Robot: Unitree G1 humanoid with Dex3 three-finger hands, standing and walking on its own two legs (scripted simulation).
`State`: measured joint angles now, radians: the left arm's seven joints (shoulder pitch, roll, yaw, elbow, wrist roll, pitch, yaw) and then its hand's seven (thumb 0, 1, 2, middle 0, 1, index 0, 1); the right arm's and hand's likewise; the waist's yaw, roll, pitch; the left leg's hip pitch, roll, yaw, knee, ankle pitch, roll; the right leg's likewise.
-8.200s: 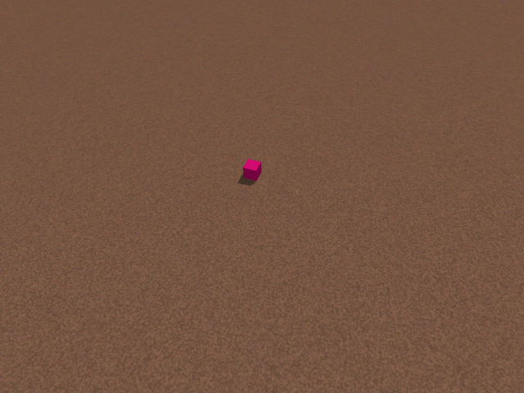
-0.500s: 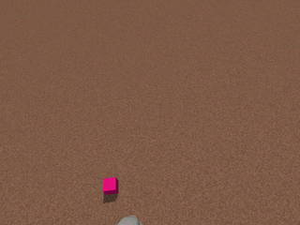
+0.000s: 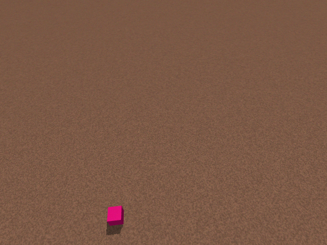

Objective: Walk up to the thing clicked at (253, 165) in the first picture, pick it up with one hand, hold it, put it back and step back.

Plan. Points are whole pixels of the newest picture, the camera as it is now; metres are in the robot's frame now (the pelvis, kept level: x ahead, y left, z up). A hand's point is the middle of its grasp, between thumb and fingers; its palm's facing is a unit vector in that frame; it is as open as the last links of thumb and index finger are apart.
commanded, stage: stand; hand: left
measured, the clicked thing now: (115, 215) +0.44 +0.32 -0.74
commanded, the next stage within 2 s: walk up in 1.92 s
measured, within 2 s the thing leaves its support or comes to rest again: neither
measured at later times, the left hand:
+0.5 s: hand out of the picture +0.06 +0.27 -0.16, palm faces -0.03 -0.95 -0.32, open 7.4 cm
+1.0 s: hand out of the picture +0.12 +0.27 -0.15, palm faces -0.04 -0.94 -0.33, open 7.4 cm
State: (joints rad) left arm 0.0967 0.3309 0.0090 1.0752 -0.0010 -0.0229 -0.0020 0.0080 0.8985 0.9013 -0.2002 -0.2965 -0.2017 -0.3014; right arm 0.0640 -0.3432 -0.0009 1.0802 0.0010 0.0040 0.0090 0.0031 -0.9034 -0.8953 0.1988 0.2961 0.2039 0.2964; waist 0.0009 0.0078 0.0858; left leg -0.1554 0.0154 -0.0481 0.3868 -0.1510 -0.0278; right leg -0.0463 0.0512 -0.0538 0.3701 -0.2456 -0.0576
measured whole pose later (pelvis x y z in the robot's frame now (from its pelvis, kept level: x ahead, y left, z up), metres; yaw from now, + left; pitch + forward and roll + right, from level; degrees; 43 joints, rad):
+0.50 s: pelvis +0.00 +0.02 +0.00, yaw -1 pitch -2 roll +0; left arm 0.11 0.33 0.01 1.17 0.00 -0.01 -0.01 0.01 0.90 0.90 -0.20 -0.30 -0.20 -0.30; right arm 0.09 -0.33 0.01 1.16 -0.01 -0.01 0.01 0.00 -0.90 -0.90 0.20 0.30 0.20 0.30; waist 0.00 0.01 0.06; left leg -0.17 -0.01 -0.02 0.32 -0.11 0.00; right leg -0.07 0.02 -0.03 0.32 -0.21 -0.03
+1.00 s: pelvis +0.03 +0.03 +0.01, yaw -2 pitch -1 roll +0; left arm 0.08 0.34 0.00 1.14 0.00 -0.02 -0.01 0.01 0.90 0.90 -0.20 -0.30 -0.20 -0.30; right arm 0.06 -0.35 0.01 1.15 0.00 -0.02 0.00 0.00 -0.90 -0.90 0.20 0.30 0.20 0.30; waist 0.00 0.00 0.05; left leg -0.14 -0.01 -0.01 0.31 -0.14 0.01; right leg -0.04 0.02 -0.01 0.29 -0.22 -0.02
